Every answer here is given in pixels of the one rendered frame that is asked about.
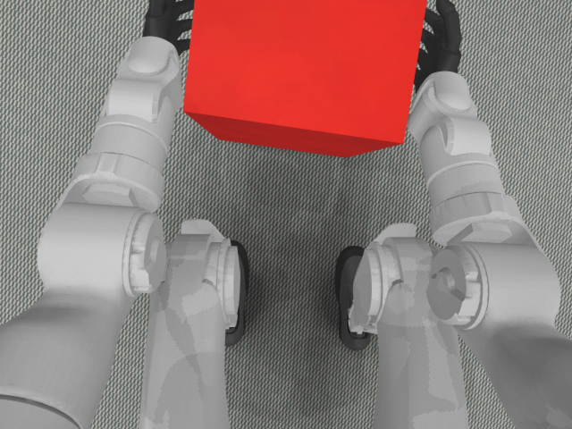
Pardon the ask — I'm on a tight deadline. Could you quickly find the robot thigh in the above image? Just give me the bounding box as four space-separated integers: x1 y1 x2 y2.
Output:
139 234 240 429
358 237 469 429

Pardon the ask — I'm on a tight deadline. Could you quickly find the left robot thigh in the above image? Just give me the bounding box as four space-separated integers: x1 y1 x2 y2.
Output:
139 234 240 429

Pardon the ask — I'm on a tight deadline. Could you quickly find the carton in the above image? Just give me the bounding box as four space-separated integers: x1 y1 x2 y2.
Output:
183 0 427 157

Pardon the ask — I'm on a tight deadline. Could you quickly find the robot right upper arm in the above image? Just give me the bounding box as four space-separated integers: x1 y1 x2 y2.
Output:
426 241 572 429

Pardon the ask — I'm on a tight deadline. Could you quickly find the right robot forearm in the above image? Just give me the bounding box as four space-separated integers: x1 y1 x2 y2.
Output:
407 71 561 311

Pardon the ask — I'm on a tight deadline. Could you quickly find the robot left upper arm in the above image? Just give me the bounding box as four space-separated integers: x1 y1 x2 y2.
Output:
0 202 167 429

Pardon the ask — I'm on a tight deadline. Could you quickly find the right robot thigh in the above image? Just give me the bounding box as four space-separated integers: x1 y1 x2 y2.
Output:
358 237 469 429

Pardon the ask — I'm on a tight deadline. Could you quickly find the left robot forearm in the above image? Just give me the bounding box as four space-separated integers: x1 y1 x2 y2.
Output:
38 37 184 283

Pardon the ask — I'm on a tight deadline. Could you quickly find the robot left hand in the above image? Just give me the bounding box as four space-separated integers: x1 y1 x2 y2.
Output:
142 0 195 56

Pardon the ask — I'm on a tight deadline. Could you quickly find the robot right hand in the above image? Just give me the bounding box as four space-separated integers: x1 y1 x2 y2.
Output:
414 0 462 93

